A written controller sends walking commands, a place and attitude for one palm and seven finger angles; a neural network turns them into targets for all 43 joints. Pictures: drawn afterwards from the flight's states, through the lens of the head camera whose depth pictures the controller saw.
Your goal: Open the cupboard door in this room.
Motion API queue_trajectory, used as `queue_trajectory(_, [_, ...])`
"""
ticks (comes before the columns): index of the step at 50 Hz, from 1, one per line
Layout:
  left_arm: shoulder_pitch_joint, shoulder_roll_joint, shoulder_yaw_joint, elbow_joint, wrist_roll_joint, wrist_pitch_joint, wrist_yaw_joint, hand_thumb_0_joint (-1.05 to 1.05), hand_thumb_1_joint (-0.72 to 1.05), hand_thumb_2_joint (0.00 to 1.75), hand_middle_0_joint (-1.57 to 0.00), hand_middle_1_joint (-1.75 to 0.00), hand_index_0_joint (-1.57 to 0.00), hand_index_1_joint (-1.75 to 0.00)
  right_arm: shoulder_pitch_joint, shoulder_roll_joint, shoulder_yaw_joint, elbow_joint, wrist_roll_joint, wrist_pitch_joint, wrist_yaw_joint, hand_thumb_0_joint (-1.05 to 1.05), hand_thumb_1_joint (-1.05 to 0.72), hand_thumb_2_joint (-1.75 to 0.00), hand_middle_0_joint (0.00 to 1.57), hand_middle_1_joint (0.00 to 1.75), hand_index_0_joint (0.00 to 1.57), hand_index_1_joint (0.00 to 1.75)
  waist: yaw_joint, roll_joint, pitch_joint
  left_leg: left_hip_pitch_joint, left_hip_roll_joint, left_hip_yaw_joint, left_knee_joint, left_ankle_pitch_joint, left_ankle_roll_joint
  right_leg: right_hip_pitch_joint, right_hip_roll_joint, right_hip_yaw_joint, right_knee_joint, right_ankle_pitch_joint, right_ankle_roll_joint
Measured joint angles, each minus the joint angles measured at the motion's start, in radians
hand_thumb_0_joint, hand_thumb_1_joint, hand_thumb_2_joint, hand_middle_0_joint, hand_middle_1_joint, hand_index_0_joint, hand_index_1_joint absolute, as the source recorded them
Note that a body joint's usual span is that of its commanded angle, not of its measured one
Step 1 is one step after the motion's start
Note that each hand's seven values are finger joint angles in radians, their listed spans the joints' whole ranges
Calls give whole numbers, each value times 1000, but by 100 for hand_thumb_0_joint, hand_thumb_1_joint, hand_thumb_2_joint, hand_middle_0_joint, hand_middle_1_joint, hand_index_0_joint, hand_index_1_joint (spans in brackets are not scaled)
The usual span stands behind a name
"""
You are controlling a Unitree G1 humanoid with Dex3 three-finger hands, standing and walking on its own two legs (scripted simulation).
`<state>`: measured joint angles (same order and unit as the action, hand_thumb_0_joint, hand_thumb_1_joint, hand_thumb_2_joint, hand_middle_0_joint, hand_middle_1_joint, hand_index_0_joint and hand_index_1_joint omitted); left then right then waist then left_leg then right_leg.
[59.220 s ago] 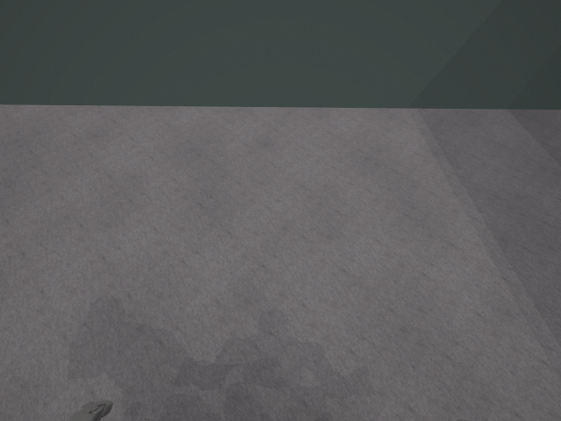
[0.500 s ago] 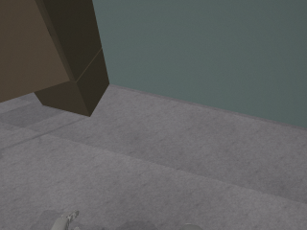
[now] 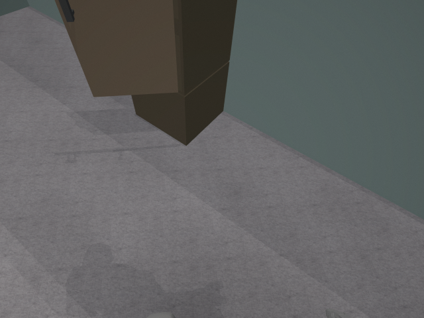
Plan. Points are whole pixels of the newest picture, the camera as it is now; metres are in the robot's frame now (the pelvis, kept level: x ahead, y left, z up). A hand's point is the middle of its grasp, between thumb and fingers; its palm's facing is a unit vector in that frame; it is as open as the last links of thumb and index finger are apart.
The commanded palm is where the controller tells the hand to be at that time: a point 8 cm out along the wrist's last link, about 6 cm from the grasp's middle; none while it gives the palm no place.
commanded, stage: turn to face it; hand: left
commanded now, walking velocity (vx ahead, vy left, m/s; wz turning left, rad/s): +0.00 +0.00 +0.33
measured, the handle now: out of the picture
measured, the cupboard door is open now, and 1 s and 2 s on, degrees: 45 45 45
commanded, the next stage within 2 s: take the last steps up to it in 0.40 s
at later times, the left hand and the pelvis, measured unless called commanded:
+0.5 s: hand out of the picture +0.05 +0.16 -0.14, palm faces +0.16 -0.96 -0.24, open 7.4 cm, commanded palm none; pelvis +0.00 -0.03 +0.01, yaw +8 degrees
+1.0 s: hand out of the picture -0.01 +0.25 -0.16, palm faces +0.30 -0.94 -0.18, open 7.4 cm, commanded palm none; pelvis +0.05 +0.06 +0.02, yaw +14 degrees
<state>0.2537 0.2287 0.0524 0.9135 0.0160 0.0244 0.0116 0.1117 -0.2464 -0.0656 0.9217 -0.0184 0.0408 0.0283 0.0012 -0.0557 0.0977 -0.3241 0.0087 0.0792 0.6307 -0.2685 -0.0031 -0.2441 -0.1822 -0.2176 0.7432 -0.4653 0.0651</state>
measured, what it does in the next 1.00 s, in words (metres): steps on the spot: right foot, then left foot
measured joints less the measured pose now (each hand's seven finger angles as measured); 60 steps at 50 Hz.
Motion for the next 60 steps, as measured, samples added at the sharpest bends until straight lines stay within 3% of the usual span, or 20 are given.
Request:
queue_trajectory(2, [-6, 24, 8, 19, -2, 29, 5, 0, 91, 89, -20, -30, -20, -30, -12, 14, 9, -10, -2, -14, -7, 0, -91, -90, 20, 30, 19, 30, 10, -16, 1, -12, -11, -2, 36, -45, 35, -82, 27, 89, 188, -92, 3])
queue_trajectory(4, [-15, 35, 16, 35, -1, 46, 9, 0, 91, 89, -20, -30, -20, -30, -9, 24, 17, -18, -6, -21, -19, 0, -90, -90, 20, 30, 20, 30, 13, -11, -10, -2, -12, -13, 15, -55, 45, -147, 58, 133, 310, -85, 2])
queue_trajectory(8, [-39, 35, 19, 35, 2, 44, 1, 1, 91, 89, -20, -30, -19, -30, 3, 37, 32, -14, -9, -27, -37, 0, -90, -90, 20, 30, 20, 30, 17, 14, -20, 35, -16, -39, -76, -2, 44, -214, 84, 179, 363, 10, 5])
queue_trajectory(14, [-67, 15, 9, 16, 0, 34, -1, 0, 91, 89, -20, -30, -19, -30, 33, 59, 44, 12, -11, -20, -35, 0, -90, -90, 20, 30, 20, 30, 11, 46, -27, 63, -17, -75, -140, 38, 36, -182, 106, 192, 192, 36, 4])
queue_trajectory(17, [-73, -3, 2, 13, -2, 27, -2, 0, 91, 89, -20, -30, -19, -30, 49, 64, 42, 27, -12, -11, -32, 0, -90, -90, 20, 30, 20, 30, 1, 60, -31, 56, -17, -92, -129, 35, 23, -121, 125, 185, 59, 45, -2])
queue_trajectory(19, [-70, -14, -3, 10, -4, 15, -2, 0, 91, 89, -20, -30, -19, -30, 63, 65, 39, 38, -8, -6, -31, 0, -90, -90, 20, 30, 20, 30, -3, 66, -37, 41, -21, -101, -100, 22, 10, -55, 137, 174, -80, 123, -6])
queue_trajectory(20, [-61, -14, -6, 6, -3, 5, -2, 0, 91, 89, -20, -30, -19, -30, 74, 67, 36, 42, -3, -4, -30, 0, -90, -90, 20, 30, 20, 30, -2, 56, -47, 26, -31, -100, -74, 10, 3, -15, 131, 176, -166, 157, -19])
queue_trajectory(23, [-56, -51, -20, 22, 5, -10, 3, 0, 91, 89, -20, -30, -19, -30, 80, 45, 19, 63, 4, 14, -26, 0, -90, -90, 20, 30, 20, 30, -9, 90, -39, -45, -35, -118, 140, -166, -5, -4, 139, 147, -156, 132, -70])
queue_trajectory(26, [-34, -75, -29, 28, 4, -14, 6, 0, 91, 89, -20, -30, -20, -30, 86, 31, 6, 84, 2, 29, -22, 0, -90, -90, 20, 30, 20, 30, -12, 91, -37, -110, -34, -102, 375, -181, -17, 29, 128, 122, -196, 150, -74])
queue_trajectory(29, [-15, -75, -20, 41, 5, -21, 13, 0, 92, 89, -20, -30, -20, -30, 95, 29, 1, 98, 1, 27, -18, 0, -90, -90, 20, 30, 20, 30, -12, 72, -38, -123, -15, -87, 439, -144, -32, 58, 120, 102, -244, 171, -73])
queue_trajectory(36, [40, -56, -6, 83, 16, -50, -3, 0, 92, 89, -20, -30, -20, -30, 97, 27, 0, 116, -4, 16, -3, 0, -91, -90, 20, 30, 19, 30, 25, 30, -44, -56, 21, -36, 226, -152, -38, 103, 79, 56, -301, 179, -46])
queue_trajectory(41, [101, -30, 7, 134, 15, -40, -14, 0, 91, 89, -20, -30, -20, -30, 76, 33, 13, 90, -2, -22, 2, 0, -91, -90, 20, 30, 19, 30, 49, 2, -55, 51, 15, 5, -62, -85, -18, 103, 32, 46, -241, 127, 0])
queue_trajectory(43, [116, -19, 11, 156, 9, -18, -17, 0, 91, 89, -20, -30, -20, -30, 70, 41, 15, 73, -8, -50, -7, 0, -91, -90, 20, 30, 19, 30, 44, -7, -59, 55, 1, 19, -66, -5, 23, 51, 19, 74, -97, 30, -14])
queue_trajectory(45, [114, -11, 11, 176, 10, 5, -16, 0, 91, 89, -20, -30, -20, -30, 77, 58, 22, 62, -12, -67, -19, 0, -91, -90, 20, 30, 19, 30, 41, -9, -63, 71, -4, 36, -52, -40, 49, -44, 41, 127, 127, -34, -39])
queue_trajectory(47, [97, -9, 11, 185, 13, 11, -18, 1, 91, 89, -20, -30, -19, -30, 103, 74, 32, 60, -13, -77, -29, 0, -90, -90, 20, 30, 20, 30, 31, 0, -71, 107, -10, 38, -96, -50, 59, -134, 61, 141, 291, 9, -55])
queue_trajectory(49, [67, -9, 9, 176, 14, 4, -23, 1, 91, 89, -20, -30, -19, -30, 134, 88, 39, 73, -12, -87, -40, 0, -91, -90, 20, 30, 20, 30, 24, 8, -70, 154, -21, 36, -165, -26, 61, -204, 70, 147, 365, 83, -59])
queue_trajectory(53, [1, -19, 3, 140, 10, -17, -26, 1, 91, 89, -19, -30, -19, -30, 203, 97, 48, 123, -7, -103, -47, 0, -93, -90, 20, 30, 20, 30, 15, 19, -64, 245, -43, 29, -284, 5, 75, -292, 76, 157, 350, 185, -52])
queue_trajectory(60, [-106, -48, -8, 99, 5, -17, -29, 0, 91, 89, -19, -30, -19, -30, 309, 117, 58, 199, -8, -103, -50, 0, -91, -90, 20, 30, 20, 30, -20, 31, -51, 357, -62, 35, -356, -31, 71, -312, 82, 145, 139, 269, -57])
